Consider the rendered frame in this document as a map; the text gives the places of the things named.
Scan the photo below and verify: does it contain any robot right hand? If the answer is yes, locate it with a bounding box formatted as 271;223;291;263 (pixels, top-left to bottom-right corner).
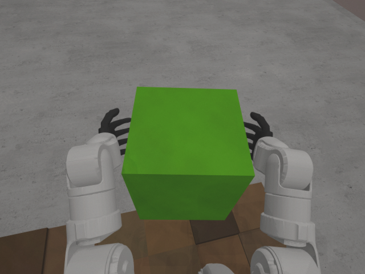
244;112;273;160

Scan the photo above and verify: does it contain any carton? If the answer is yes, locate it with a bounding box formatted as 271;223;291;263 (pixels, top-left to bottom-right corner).
121;87;255;220

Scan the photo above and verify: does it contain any robot left hand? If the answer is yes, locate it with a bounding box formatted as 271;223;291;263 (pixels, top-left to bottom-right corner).
99;108;131;155

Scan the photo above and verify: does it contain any left robot forearm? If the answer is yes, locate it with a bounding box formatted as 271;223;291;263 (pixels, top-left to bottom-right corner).
64;132;122;274

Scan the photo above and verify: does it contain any robot right upper arm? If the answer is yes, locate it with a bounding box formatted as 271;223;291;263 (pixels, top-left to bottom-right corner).
250;246;320;274

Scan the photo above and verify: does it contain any robot left upper arm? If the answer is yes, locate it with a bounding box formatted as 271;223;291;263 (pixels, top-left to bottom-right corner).
65;243;135;274

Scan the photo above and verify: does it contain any right robot forearm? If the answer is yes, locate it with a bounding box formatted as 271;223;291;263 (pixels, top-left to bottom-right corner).
253;136;321;274

